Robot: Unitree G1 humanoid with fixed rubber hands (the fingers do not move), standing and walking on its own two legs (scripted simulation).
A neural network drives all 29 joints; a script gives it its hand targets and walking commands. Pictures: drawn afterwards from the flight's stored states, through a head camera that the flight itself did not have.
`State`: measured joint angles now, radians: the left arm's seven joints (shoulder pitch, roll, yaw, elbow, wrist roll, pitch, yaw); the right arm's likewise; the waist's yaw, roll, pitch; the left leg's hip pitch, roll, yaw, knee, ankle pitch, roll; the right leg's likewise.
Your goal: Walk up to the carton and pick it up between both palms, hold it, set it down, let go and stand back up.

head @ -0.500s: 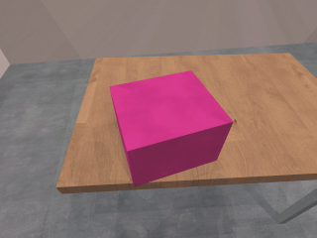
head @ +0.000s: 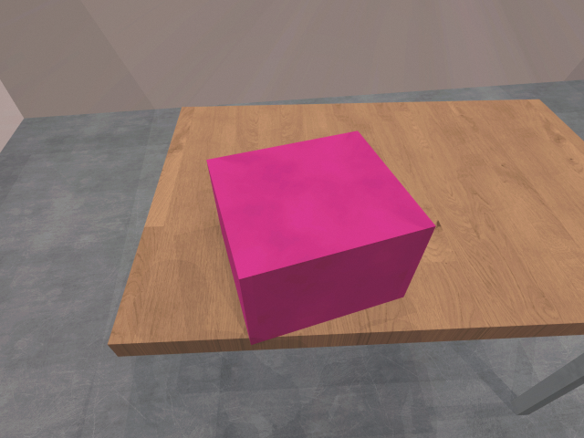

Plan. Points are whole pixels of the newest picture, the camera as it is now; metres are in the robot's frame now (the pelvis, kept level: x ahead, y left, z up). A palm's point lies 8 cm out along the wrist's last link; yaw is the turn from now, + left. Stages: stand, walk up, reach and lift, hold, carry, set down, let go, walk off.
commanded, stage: stand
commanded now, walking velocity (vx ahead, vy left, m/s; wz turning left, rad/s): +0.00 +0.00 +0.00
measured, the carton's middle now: (308, 230) +0.44 -0.01 +0.03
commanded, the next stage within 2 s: none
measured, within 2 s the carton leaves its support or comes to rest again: neither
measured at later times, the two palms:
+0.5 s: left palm out of the picture -0.02 +0.23 -0.15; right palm out of the picture -0.01 -0.23 -0.14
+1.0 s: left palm out of the picture -0.02 +0.21 -0.15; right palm out of the picture +0.00 -0.24 -0.14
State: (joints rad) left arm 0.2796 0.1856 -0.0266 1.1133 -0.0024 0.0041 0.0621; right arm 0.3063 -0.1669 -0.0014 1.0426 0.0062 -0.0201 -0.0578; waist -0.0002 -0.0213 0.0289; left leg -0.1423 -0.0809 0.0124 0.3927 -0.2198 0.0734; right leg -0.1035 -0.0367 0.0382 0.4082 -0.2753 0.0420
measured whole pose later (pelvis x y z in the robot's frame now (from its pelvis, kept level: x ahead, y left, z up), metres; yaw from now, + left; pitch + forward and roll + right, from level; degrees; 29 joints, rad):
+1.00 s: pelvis -0.01 -0.02 +0.00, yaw +1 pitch -2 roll +0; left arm 0.30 0.18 -0.03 1.10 0.00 -0.01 0.06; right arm 0.30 -0.15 0.00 1.07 0.00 -0.02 -0.06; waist 0.00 -0.02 0.04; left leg -0.16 -0.06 -0.01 0.40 -0.21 0.04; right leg -0.11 -0.02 0.01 0.42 -0.27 0.01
